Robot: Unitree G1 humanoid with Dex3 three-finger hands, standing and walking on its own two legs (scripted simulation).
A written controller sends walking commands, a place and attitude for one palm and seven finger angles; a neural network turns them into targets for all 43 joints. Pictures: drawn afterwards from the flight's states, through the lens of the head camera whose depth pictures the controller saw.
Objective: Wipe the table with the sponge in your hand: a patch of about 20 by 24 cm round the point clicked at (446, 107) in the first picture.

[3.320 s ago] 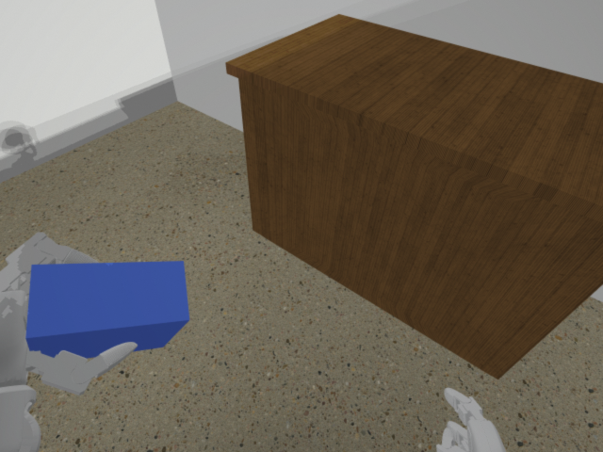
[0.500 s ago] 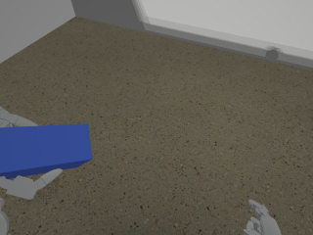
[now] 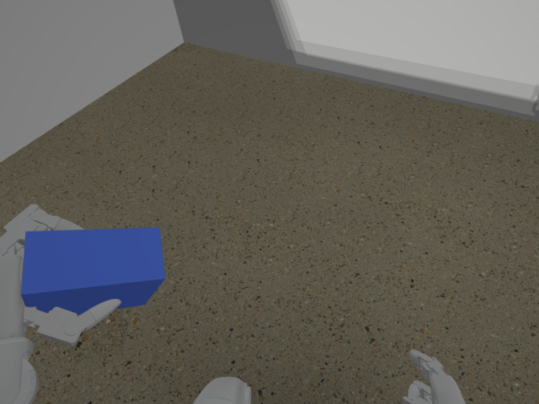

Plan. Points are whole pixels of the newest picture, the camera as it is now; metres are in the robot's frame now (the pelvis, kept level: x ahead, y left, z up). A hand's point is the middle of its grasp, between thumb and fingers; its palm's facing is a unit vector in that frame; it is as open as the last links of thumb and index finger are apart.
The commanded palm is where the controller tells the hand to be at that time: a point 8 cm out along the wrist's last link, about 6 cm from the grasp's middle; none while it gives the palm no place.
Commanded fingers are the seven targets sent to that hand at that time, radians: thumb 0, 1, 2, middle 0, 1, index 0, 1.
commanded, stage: walk around to get in front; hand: left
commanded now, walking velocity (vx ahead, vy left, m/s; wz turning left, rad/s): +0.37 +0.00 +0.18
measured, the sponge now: (115, 272) +0.23 +0.20 +0.14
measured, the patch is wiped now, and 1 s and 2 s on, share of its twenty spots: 0.00 0.00 0.00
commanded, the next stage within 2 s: walk to a spot facing it in 1.14 s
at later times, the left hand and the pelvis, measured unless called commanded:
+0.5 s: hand (106, 164) +0.37 +0.25 +0.18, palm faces +0.40 -0.80 -0.44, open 10.5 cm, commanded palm +0.31 +0.30 +0.18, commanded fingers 0.00 0.10 1.30 -1.20 -1.60 -1.20 -1.60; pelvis +0.16 +0.01 +0.01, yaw +2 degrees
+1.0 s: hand (140, 104) +0.49 +0.24 +0.19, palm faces +0.50 -0.75 -0.44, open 10.5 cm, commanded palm +0.44 +0.29 +0.18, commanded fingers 0.00 0.10 1.30 -1.20 -1.60 -1.20 -1.60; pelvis +0.32 -0.01 +0.01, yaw +9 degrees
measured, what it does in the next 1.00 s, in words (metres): walks ahead: left foot, then right foot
